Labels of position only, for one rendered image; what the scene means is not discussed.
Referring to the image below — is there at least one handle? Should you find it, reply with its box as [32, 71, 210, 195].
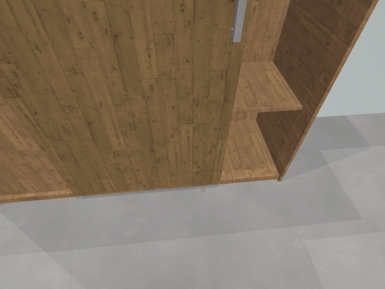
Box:
[231, 0, 247, 42]

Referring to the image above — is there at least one wardrobe door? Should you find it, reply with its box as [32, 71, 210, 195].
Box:
[0, 0, 253, 196]
[0, 95, 70, 195]

